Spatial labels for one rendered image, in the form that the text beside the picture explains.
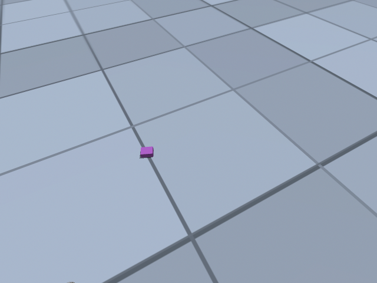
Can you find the small box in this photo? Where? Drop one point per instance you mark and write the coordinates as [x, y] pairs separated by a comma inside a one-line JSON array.
[[147, 151]]

